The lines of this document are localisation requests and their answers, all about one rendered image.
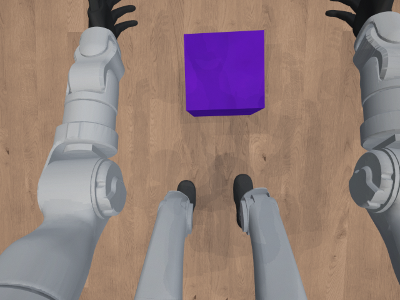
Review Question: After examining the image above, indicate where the left robot hand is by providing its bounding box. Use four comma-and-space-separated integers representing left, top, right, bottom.
87, 0, 138, 39

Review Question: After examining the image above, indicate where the robot right upper arm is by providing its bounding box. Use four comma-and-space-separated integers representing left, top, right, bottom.
349, 147, 400, 285

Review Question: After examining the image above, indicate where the robot left upper arm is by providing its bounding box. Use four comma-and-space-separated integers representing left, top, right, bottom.
0, 157, 127, 300

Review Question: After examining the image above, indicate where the right robot hand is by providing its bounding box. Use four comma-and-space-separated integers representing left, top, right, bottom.
325, 0, 394, 37

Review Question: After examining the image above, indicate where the robot right thigh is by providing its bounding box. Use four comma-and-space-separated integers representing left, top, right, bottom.
240, 194, 308, 300

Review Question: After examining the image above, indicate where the carton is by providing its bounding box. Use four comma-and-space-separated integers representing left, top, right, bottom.
184, 30, 265, 117

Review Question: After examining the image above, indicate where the right robot forearm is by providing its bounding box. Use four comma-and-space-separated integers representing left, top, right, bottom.
353, 11, 400, 151

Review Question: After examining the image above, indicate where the left robot forearm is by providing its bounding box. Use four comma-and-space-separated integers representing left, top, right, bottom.
37, 27, 125, 210

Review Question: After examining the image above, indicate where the robot left shin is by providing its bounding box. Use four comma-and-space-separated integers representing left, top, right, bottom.
157, 191, 189, 214

